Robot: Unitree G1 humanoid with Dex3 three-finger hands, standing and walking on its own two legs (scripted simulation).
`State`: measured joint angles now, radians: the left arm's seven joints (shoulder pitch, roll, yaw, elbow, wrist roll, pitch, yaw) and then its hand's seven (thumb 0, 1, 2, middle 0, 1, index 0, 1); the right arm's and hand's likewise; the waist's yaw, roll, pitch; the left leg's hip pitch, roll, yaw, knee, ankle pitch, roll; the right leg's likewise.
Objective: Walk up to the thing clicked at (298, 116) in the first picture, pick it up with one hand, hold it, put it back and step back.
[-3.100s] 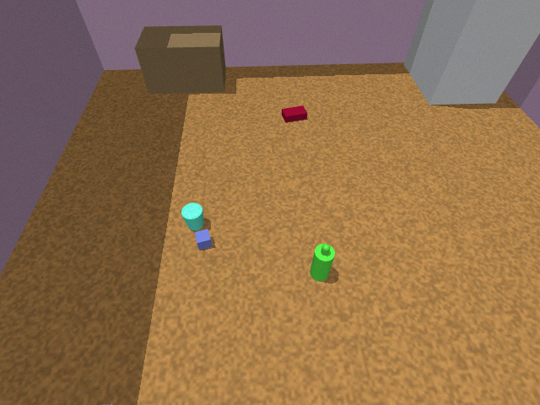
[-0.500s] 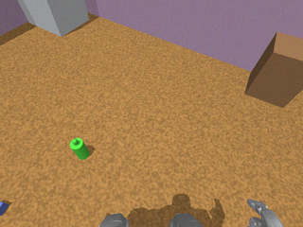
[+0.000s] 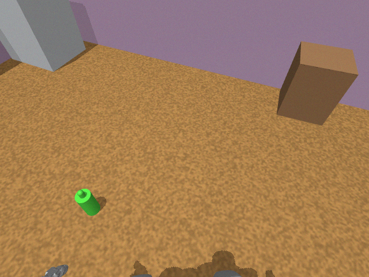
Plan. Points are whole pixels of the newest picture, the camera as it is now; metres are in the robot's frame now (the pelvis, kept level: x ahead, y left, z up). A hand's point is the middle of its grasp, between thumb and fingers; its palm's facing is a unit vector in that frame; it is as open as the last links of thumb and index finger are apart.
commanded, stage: walk up
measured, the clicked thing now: out of the picture +1.01 +1.52 -0.73
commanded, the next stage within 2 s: stand in 0.46 s
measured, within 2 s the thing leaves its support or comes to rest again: neither
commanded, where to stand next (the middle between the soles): +0.07 +0.01 m, yaw +0 degrees
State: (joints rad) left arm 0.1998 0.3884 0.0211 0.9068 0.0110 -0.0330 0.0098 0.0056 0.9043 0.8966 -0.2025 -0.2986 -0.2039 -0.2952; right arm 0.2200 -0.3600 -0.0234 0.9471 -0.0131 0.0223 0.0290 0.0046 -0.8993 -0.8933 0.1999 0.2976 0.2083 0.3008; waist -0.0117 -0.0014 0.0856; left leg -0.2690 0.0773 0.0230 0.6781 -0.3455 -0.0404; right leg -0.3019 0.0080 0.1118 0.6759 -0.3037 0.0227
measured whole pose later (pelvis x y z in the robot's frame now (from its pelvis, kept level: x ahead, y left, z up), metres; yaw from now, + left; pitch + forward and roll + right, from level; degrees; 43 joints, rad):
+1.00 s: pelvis +0.01 +0.00 +0.03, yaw +1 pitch -3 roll +0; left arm 0.09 0.35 0.00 1.14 0.01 -0.01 -0.01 0.00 0.91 0.90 -0.20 -0.30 -0.20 -0.30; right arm 0.07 -0.36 -0.02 1.13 0.00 0.00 0.02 0.00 -0.90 -0.89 0.20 0.30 0.21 0.30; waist 0.00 0.00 0.07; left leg -0.13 0.06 0.03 0.37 -0.19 -0.05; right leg -0.16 -0.02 0.11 0.38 -0.17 0.05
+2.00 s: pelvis +0.02 +0.01 +0.03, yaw +1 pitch -2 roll +0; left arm 0.11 0.36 0.00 1.12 0.01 -0.01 -0.01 0.00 0.91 0.90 -0.20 -0.30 -0.20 -0.29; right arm 0.10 -0.35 -0.02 1.12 0.00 0.00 0.01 0.00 -0.90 -0.89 0.20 0.30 0.21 0.30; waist 0.00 0.00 0.07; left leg -0.12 0.05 0.02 0.37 -0.21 -0.04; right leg -0.14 -0.04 0.10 0.36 -0.18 0.06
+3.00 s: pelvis +0.02 +0.01 +0.03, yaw +2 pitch -2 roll +0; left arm 0.13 0.36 0.00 1.11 0.02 0.00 -0.01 0.00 0.91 0.90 -0.20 -0.30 -0.20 -0.30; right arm 0.12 -0.35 -0.02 1.12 0.00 0.00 0.01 0.00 -0.90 -0.89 0.20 0.30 0.21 0.30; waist 0.00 0.00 0.06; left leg -0.12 0.05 0.01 0.36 -0.19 -0.04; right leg -0.14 -0.04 0.08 0.36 -0.18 0.06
